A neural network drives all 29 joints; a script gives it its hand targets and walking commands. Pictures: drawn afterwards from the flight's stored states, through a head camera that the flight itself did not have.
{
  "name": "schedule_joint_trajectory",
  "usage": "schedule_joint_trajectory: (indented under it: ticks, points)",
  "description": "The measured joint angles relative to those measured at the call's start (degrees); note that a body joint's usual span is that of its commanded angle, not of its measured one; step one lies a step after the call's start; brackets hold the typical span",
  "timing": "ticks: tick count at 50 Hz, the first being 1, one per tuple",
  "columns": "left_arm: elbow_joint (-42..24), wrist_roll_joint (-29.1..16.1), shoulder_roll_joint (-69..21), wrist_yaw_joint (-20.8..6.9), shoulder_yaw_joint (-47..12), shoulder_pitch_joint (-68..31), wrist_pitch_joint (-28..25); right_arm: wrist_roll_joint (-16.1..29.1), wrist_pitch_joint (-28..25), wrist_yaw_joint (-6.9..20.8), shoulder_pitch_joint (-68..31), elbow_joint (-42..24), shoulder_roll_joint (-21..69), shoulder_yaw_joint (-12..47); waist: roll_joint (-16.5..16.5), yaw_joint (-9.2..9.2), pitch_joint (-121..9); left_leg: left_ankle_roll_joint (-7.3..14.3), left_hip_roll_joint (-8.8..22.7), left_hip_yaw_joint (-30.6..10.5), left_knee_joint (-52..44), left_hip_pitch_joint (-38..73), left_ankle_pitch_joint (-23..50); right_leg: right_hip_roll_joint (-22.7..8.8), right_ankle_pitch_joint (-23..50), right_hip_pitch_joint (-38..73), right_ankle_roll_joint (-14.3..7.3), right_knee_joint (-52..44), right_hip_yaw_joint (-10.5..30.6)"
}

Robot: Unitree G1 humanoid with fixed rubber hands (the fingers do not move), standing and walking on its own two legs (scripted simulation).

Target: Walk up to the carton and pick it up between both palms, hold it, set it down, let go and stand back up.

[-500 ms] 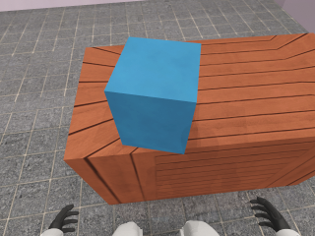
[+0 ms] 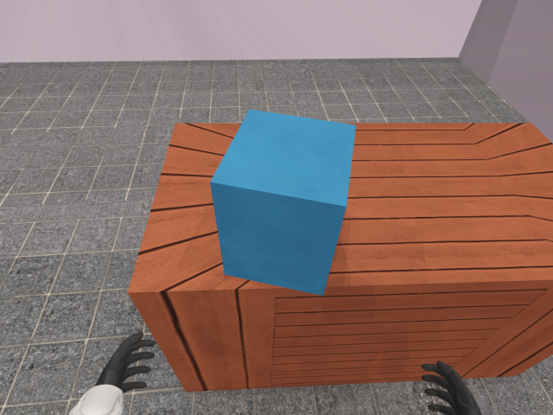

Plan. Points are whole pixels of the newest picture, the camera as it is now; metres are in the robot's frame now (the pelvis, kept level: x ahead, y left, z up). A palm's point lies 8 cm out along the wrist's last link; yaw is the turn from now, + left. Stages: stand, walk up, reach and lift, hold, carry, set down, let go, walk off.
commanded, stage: reach and lift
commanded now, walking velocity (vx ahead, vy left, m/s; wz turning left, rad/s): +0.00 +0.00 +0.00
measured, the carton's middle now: (286, 203) +0.47 +0.00 +0.01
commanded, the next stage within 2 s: none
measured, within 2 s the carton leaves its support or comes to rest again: neither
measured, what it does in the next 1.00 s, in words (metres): stands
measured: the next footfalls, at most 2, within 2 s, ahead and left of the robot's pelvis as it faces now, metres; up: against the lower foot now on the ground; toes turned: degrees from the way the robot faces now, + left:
none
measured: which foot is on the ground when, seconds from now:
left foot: down 0.00-1.00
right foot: down 0.00-1.00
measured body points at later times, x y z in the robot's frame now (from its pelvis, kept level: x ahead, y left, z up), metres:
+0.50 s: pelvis -0.01 +0.05 +0.01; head -0.03 +0.06 +0.45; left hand +0.21 +0.28 -0.01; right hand +0.17 -0.17 -0.02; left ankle +0.05 +0.14 -0.74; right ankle -0.03 -0.07 -0.73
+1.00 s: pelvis -0.01 +0.05 +0.01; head -0.02 +0.07 +0.45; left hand +0.20 +0.27 +0.01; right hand +0.17 -0.13 +0.02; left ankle +0.05 +0.14 -0.74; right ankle -0.04 -0.06 -0.74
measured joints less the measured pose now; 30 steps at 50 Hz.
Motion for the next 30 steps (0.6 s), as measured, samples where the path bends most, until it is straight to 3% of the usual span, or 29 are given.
schedule_joint_trajectory:
  ticks: [6, 12, 18, 25, 30]
  points:
    - [-0.33, -0.21, 1.12, -1.2, 0.0, 0.0, -0.12, 1.67, 4.11, -3.21, 5.01, -12.57, 4.13, 0.83, -0.68, 0.39, 0.27, 0.04, -0.18, 0.02, 0.04, 0.1, 0.33, -0.12, 0.62, 0.06, -0.3, 0.0, 0.07]
    - [-4.96, -1.06, 3.27, -1.37, -0.01, -0.03, -0.17, 2.77, 7.97, -5.14, 5.88, -21.74, 6.03, 2.4, -2.29, 0.3, 0.24, 0.24, -0.71, 0.04, 1.24, 0.1, 0.32, -0.52, 0.74, 0.56, -0.3, 0.0, 0.33]
    - [-9.25, -1.08, 2.87, 0.2, 0.0, -0.02, -0.25, 4.66, 11.11, -4.99, 5.46, -25.43, 6.27, 2.71, -2.8, 0.04, 0.14, 1.78, -1.58, 0.51, 2.02, 0.1, -0.36, -1.44, 0.76, 0.97, -0.52, -0.04, 0.3]
    - [-9.31, -1.28, -1.68, 1.18, -1.43, 0.63, -4.76, 5.15, 10.61, -2.32, 3.96, -25.52, 4.31, 2.7, 2.87, -0.29, -1.03, 2.66, -1.11, 2.1, -1.33, -0.13, 0.82, 0.88, 0.33, 3.92, 0.15, -0.35, 0.31]
    - [-9.47, -6.99, -1.47, -0.45, -2.31, 1.04, -8.99, 6.73, 10.09, -4.25, 4.9, -30.47, 7.02, 3.01, 2.82, -0.38, 0.07, 2.83, -2.44, 4.7, -2.96, -0.12, 1.69, -0.32, -3.23, 4.72, 0.06, -3.37, 0.36]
